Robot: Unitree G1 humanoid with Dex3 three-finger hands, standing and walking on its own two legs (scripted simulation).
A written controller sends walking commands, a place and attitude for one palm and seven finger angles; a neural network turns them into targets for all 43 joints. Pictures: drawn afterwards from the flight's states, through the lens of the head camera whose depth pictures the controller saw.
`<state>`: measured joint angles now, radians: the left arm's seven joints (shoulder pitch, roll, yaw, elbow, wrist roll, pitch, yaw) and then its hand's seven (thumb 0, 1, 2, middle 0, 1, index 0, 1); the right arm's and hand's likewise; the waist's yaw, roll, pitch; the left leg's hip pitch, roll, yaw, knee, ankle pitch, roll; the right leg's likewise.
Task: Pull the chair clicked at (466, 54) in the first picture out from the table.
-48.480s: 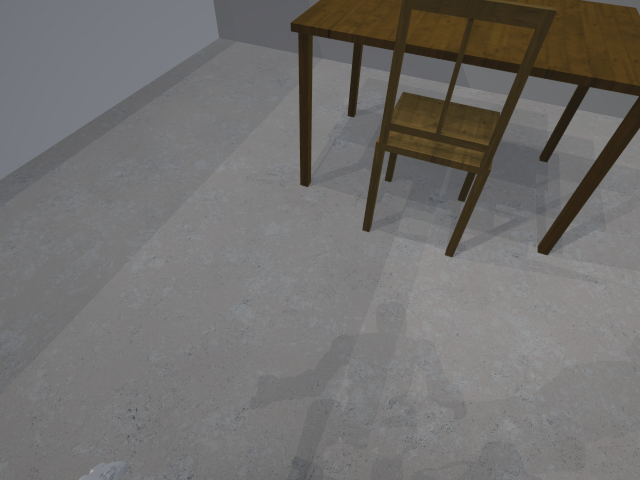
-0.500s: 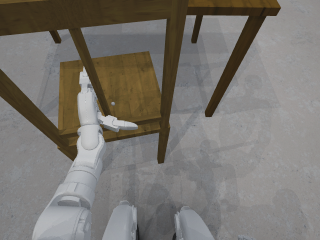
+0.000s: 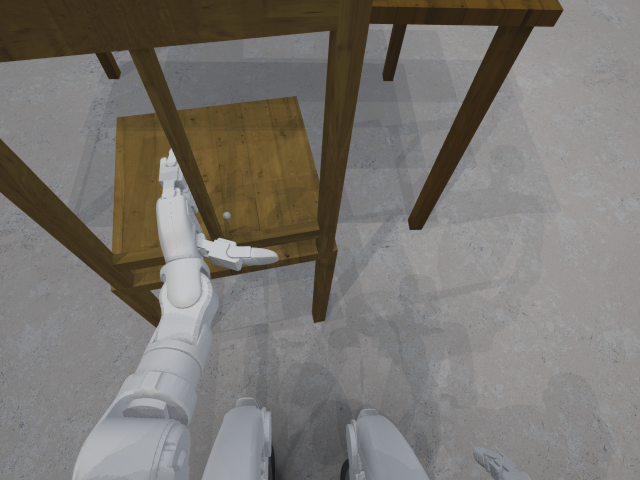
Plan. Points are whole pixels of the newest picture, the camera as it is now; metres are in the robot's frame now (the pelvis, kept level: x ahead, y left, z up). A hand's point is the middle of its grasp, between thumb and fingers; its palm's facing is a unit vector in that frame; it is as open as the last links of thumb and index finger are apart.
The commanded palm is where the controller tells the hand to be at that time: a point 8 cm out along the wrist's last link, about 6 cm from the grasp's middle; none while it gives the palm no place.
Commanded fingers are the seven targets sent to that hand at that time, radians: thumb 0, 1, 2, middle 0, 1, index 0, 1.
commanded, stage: hook a spindle and tug to test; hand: left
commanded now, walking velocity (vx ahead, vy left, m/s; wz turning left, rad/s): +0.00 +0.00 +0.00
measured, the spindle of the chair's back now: (192, 174) +0.47 +0.14 +0.07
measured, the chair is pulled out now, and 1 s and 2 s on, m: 0.16 0.16 0.23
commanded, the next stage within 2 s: step backward, pulling the chair out in 1.30 s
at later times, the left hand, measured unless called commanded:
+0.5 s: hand (224, 204) +0.45 +0.11 +0.03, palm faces +0.19 -0.98 -0.02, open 9.0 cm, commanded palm +0.42 +0.14 +0.03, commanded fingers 0.00 0.68 0.80 -0.50 -1.45 -0.50 -1.45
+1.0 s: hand (223, 207) +0.45 +0.11 +0.03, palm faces +0.17 -0.98 -0.01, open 4.8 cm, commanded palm +0.40 +0.14 +0.03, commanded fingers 0.00 0.90 0.90 -0.50 -1.45 -0.50 -1.45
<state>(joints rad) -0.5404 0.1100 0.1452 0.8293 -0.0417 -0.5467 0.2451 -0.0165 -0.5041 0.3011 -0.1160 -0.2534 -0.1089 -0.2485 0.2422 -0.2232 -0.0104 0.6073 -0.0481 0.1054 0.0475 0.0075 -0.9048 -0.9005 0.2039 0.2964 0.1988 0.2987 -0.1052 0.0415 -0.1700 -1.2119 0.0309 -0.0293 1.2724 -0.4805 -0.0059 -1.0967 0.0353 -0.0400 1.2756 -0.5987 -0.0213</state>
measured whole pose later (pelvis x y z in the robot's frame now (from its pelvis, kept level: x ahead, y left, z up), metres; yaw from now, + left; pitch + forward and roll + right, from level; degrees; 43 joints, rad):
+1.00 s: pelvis +0.02 +0.01 +0.01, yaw -1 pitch +25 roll -2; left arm -0.48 0.11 0.11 0.73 -0.05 -0.50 0.25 0.01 0.82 0.84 -0.45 -1.45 -0.44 -1.45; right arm 0.25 -0.22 -0.02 0.59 -0.05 0.13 0.07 0.01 -0.91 -0.90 0.20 0.30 0.20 0.30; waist -0.10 0.04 -0.18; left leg -1.18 0.03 -0.02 1.26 -0.51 0.00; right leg -1.06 0.04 -0.02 1.25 -0.62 -0.01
